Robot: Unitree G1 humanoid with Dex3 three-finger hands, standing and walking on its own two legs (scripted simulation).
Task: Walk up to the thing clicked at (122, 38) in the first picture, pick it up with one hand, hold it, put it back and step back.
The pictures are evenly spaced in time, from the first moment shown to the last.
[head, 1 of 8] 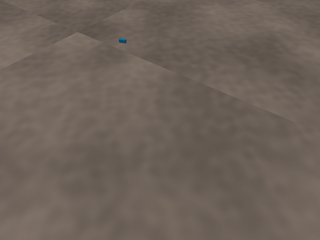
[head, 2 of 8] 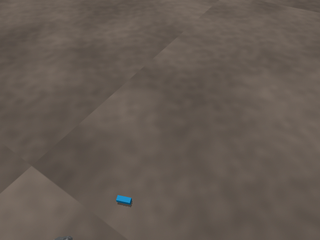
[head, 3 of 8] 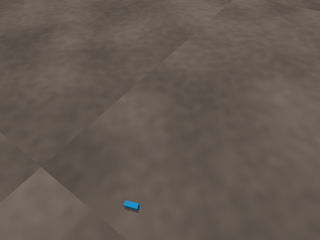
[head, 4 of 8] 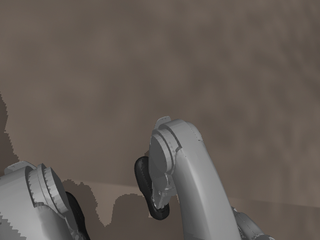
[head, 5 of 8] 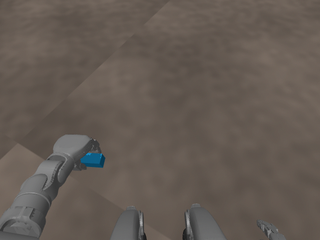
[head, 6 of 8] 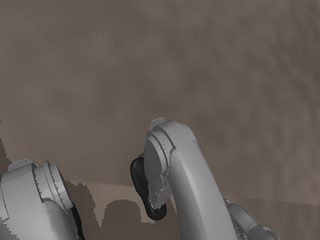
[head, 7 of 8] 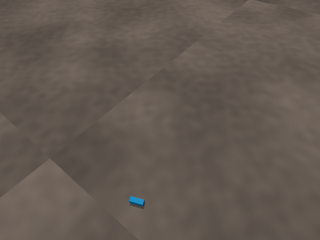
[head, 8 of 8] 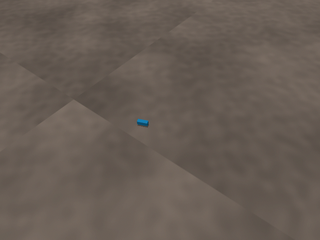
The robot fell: no
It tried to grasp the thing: yes
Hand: left
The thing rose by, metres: 0.69
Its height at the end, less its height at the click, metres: +0.00
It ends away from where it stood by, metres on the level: 0.01
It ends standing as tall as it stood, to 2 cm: yes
